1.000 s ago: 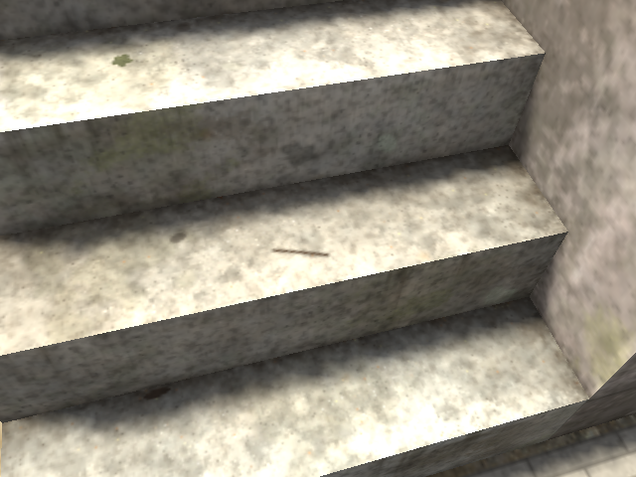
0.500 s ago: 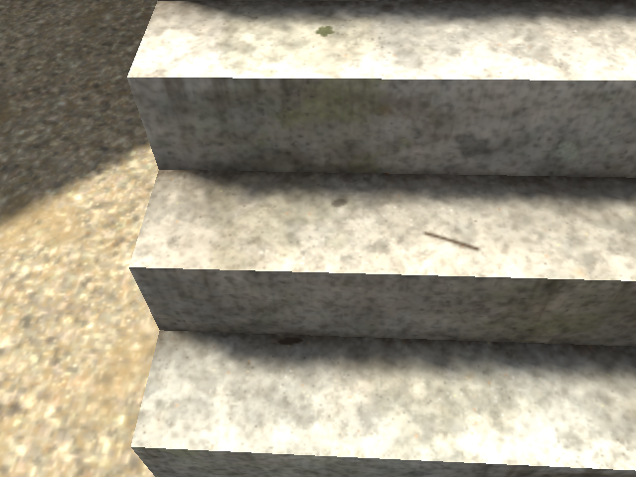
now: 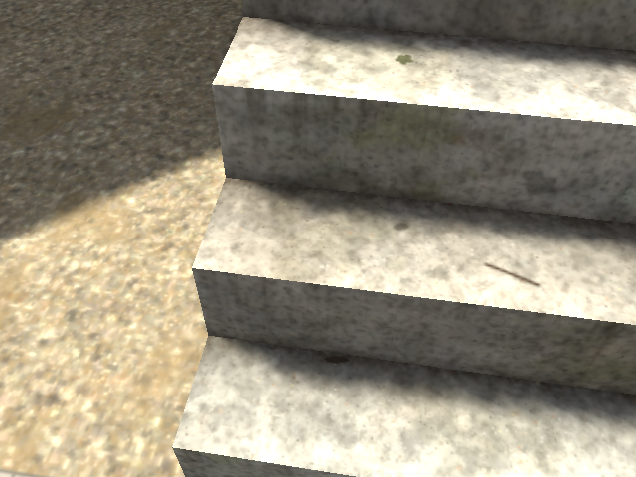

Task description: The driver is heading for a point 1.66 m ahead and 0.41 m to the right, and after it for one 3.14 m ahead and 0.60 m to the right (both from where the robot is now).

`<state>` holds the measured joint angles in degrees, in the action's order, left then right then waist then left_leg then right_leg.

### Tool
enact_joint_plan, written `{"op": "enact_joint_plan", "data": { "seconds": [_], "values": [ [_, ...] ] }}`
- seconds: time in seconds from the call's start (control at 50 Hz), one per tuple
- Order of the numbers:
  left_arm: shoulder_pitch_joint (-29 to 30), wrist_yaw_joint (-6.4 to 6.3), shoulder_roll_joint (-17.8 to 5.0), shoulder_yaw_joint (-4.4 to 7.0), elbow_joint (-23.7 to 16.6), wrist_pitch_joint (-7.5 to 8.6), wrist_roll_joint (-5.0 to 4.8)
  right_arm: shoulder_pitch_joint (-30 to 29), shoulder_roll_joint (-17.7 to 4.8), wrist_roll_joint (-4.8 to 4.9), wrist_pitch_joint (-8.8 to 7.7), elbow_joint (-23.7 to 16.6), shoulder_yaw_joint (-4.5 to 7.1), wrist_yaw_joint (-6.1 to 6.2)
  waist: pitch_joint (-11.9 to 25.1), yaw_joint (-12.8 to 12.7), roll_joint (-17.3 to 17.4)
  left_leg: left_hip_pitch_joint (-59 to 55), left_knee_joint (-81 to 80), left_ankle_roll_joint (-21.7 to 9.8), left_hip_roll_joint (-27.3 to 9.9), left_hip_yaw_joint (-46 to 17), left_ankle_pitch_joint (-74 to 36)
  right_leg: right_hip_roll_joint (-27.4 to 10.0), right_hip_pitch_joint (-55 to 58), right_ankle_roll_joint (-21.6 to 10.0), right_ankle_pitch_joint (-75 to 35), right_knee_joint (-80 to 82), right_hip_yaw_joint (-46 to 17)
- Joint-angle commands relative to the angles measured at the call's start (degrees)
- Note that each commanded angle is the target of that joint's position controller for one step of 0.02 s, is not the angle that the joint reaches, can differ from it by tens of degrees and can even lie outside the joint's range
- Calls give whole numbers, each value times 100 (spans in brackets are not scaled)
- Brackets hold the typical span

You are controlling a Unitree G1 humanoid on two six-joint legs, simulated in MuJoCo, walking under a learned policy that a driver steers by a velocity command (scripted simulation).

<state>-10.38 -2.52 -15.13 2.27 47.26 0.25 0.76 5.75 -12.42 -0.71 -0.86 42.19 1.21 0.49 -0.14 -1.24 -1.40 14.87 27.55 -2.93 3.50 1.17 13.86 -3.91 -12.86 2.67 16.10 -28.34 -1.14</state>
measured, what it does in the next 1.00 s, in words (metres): stands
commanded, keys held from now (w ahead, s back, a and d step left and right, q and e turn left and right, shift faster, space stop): no key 0.74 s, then w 0.26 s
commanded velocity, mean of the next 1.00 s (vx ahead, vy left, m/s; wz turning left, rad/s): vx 0.05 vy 0.00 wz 0.02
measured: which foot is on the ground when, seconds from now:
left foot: down 0.00-1.00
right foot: down 0.00-1.00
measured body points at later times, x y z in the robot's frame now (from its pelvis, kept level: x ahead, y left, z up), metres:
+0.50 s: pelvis +0.00 -0.02 +0.01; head +0.01 -0.02 +0.46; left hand +0.09 +0.25 -0.13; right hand +0.11 -0.28 -0.12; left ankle +0.01 +0.09 -0.74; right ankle -0.02 -0.15 -0.74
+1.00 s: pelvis +0.02 -0.02 +0.00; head +0.02 -0.03 +0.45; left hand +0.07 +0.24 -0.14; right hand +0.09 -0.29 -0.14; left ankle +0.01 +0.09 -0.74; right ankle -0.02 -0.15 -0.74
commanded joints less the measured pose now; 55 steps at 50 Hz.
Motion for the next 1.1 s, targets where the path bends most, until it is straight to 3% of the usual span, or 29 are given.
{"op": "enact_joint_plan", "data": {
  "seconds": [0.02, 0.04, 0.06, 0.1, 0.36, 0.74, 0.76, 0.78, 0.82, 0.84, 0.86, 0.92, 0.96, 1.02, 1.06, 1.1],
  "values": [
    [-39, 21, -1059, 228, -136, 107, -74, 226, -784, -66, -157, -225, 216, -51, 440, 325, -342, -148, -760, -100, -605, -695, -421, -375, 555, -424, -1532, 278, -285],
    [39, 62, -749, 166, -150, 134, -77, -95, -847, -63, -146, -185, 218, -28, 308, 106, -199, -364, -632, -13, -529, -597, -327, -250, 215, -389, -991, 420, -238],
    [80, 70, -600, 117, -105, 168, -12, -234, -784, -20, -114, -193, 220, 5, 278, 86, -226, -448, -568, -19, -535, -570, -349, -216, 91, -297, -802, 531, -217],
    [148, 81, -527, 77, -33, 237, 16, -192, -723, 2, -16, -107, 217, 51, 127, 107, -326, -438, -564, -61, -542, -591, -513, -157, 30, -183, -796, 604, -172],
    [215, 56, -596, 5, 433, 252, -27, 56, -783, 39, 9, 601, 268, 80, 74, 94, 148, -656, -617, 27, -551, -548, -983, -42, 164, -235, -852, 695, -114],
    [233, 33, -634, -67, 924, 204, -21, 5, -884, 67, -3, 1314, 214, 122, 39, 91, 115, -706, -703, 43, -560, -506, -1010, 71, 152, -240, -768, 825, -43],
    [148, 27, -558, -93, 993, 196, -11, 66, -807, 53, 0, 1383, 187, 124, 167, 92, 118, -762, -765, 50, -520, -465, -613, 111, 213, -234, -440, 877, 2],
    [-25, 76, -323, -195, 1153, 131, 56, 392, -622, -82, 6, 1594, 73, 67, 93, 170, 34, -852, -1065, 101, -810, -721, -303, -151, 218, -296, -248, 1163, -279],
    [53, 110, -503, -148, 1166, 96, 62, 280, -831, -72, 15, 1659, 108, 45, -196, 147, 154, -657, -1117, 101, -708, -734, 255, -34, 205, -345, 161, 1124, -221],
    [235, 28, -763, -52, 1054, 158, -94, -57, -1112, 138, -9, 1514, 229, 118, -216, 92, 288, -477, -913, 30, -385, -464, 814, 298, 93, -315, 487, 791, 131],
    [179, -5, -714, -66, 1054, 205, -102, -53, -1077, 149, -38, 1492, 215, 145, -114, 89, 325, -373, -920, -34, -409, -524, 1325, 335, 15, -336, 815, 668, 159],
    [-35, -13, -474, -93, 1086, 320, -106, 125, -879, 163, -126, 1525, 199, 135, -526, 85, 339, -34, -927, -228, -539, -775, 2157, 326, -423, -473, 1456, 494, 88],
    [-141, 23, -357, -122, 1085, 410, -113, 248, -810, 193, -213, 1539, 190, 97, -604, 99, 295, -61, -830, -334, -588, -876, 2063, 306, -516, -592, 1389, 431, 5],
    [-267, 103, -448, -108, 1063, 548, -126, 204, -753, 208, -347, 1468, 174, 45, -561, 81, 84, -68, -463, -369, -440, -705, 1144, 242, -235, -739, 801, 513, -213],
    [-500, 138, -692, -29, 1099, 601, -169, 157, -728, 177, -459, 1421, 167, 4, -309, 37, -378, 60, 229, -242, -157, -234, -243, 47, 430, -872, -455, 570, -564],
    [-1166, 155, -903, 73, 1233, 617, -221, -82, -724, 156, -573, 1298, 160, -50, -22, -219, -659, 891, 1057, -56, -105, 10, -1042, -517, 1604, -1259, -2040, 631, -1306]
  ]
}}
